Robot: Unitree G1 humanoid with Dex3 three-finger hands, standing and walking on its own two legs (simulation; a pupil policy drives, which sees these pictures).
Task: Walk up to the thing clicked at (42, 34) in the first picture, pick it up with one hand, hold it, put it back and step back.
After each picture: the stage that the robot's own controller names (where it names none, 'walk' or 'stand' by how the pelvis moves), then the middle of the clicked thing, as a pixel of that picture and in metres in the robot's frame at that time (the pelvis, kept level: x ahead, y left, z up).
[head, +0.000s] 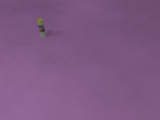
stand; (42, 28) +1.59 +0.52 -0.66
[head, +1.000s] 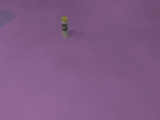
walk; (65, 27) +1.50 +0.27 -0.63
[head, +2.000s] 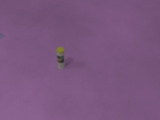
walk; (60, 58) +1.01 +0.18 -0.64
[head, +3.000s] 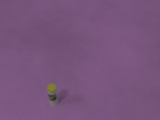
walk; (52, 95) +0.64 +0.21 -0.65
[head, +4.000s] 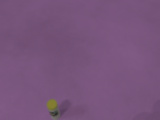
stand; (53, 110) +0.46 +0.20 -0.64
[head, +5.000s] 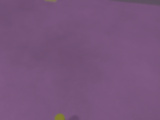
stand; out of the picture +0.43 +0.18 -0.65
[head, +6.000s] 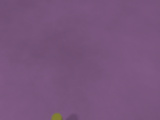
stand; out of the picture +0.41 +0.20 -0.64
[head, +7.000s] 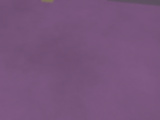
stand; out of the picture +0.38 +0.21 -0.66
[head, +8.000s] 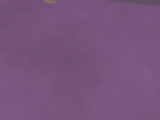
stand; out of the picture +0.38 +0.21 -0.66
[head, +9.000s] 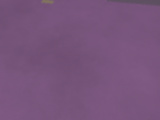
stand; out of the picture +0.38 +0.22 -0.66
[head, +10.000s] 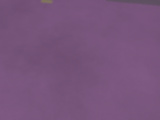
go down; out of the picture +0.38 +0.22 -0.66
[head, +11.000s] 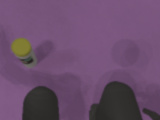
go down; (26, 55) +0.46 +0.21 -0.31
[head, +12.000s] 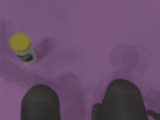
go down; (25, 52) +0.47 +0.22 -0.27
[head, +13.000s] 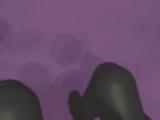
close in; out of the picture +0.47 +0.26 -0.18
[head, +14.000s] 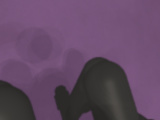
close; out of the picture +0.46 +0.27 -0.17
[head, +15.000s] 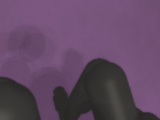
lift; out of the picture +0.43 +0.26 -0.17
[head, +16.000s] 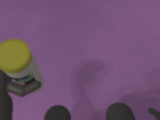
lift; (26, 72) +0.35 +0.18 +0.03
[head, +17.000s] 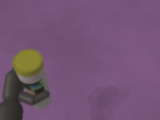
hold; (36, 84) +0.32 +0.17 +0.05
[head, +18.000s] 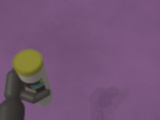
hold; (37, 82) +0.33 +0.16 +0.06
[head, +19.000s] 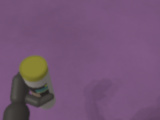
crouch; (41, 87) +0.33 +0.15 +0.00
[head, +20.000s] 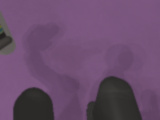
lower; out of the picture +0.49 +0.22 -0.04
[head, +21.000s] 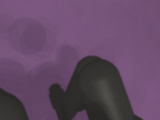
lower; out of the picture +0.48 +0.28 -0.17
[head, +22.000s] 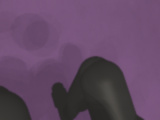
lower; out of the picture +0.47 +0.28 -0.18
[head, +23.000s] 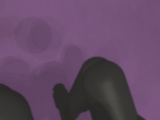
lower; out of the picture +0.46 +0.27 -0.17
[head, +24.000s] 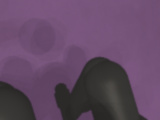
lower; out of the picture +0.46 +0.28 -0.17
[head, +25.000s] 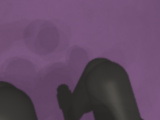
open; out of the picture +0.46 +0.26 -0.17
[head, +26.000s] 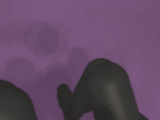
rise; out of the picture +0.46 +0.26 -0.18
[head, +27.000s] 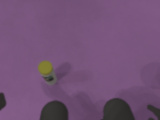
walk; (48, 74) +0.46 +0.18 -0.41
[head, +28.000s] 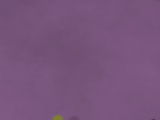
stand; out of the picture +0.40 +0.17 -0.60
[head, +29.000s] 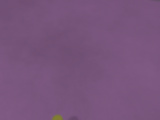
stand; out of the picture +0.40 +0.17 -0.60
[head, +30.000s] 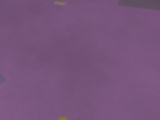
stand; out of the picture +0.42 +0.16 -0.64
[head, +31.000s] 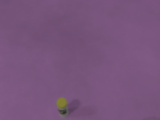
walk; (62, 108) +0.45 +0.13 -0.63
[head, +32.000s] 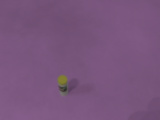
walk; (63, 86) +0.57 +0.14 -0.64
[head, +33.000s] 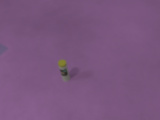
walk; (64, 71) +0.82 +0.25 -0.63
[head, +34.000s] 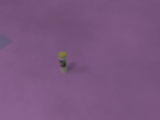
stand; (63, 62) +1.03 +0.21 -0.64
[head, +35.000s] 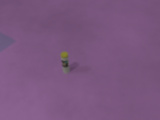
stand; (65, 63) +1.03 +0.20 -0.66
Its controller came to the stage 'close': yes
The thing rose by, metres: 0.69
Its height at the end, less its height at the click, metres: +0.00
